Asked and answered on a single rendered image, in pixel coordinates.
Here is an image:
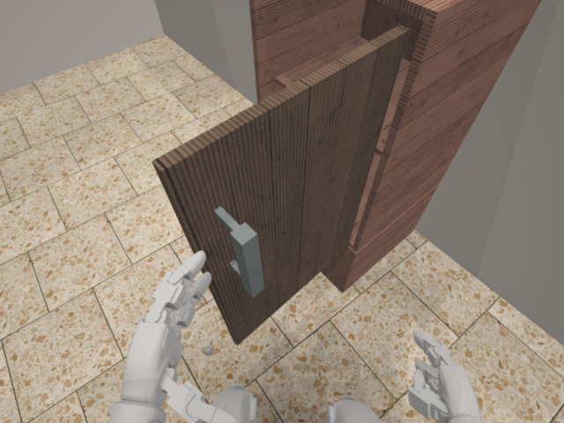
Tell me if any left robot hand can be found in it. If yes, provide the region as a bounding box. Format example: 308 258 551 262
121 250 241 423

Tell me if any right robot hand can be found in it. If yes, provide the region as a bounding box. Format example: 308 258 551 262
409 330 482 423

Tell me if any robot right thigh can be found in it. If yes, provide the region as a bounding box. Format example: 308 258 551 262
326 400 382 423

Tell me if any handle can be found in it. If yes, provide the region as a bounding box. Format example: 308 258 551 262
214 206 264 298

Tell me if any left robot forearm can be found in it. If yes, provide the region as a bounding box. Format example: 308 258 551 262
108 400 167 423

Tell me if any robot left thigh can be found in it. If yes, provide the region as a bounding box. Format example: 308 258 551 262
211 389 257 423

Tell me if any cupboard door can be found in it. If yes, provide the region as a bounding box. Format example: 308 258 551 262
152 25 411 345

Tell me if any robot thigh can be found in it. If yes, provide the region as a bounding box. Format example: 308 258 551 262
326 400 382 423
211 389 257 423

